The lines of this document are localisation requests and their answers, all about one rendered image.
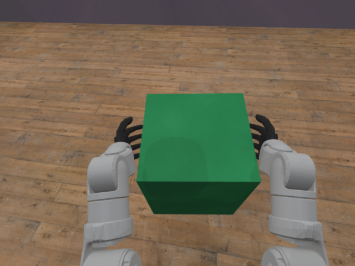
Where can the right robot forearm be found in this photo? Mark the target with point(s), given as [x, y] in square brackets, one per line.
[293, 215]

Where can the left robot upper arm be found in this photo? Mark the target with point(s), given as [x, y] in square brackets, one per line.
[113, 257]

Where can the right robot hand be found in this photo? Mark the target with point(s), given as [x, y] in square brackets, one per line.
[267, 132]

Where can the right robot upper arm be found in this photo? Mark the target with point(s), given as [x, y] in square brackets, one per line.
[287, 256]

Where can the carton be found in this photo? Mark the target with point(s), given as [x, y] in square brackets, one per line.
[196, 154]

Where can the left robot forearm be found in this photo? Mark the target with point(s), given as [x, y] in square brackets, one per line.
[109, 221]

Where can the left robot hand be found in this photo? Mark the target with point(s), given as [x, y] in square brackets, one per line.
[122, 134]

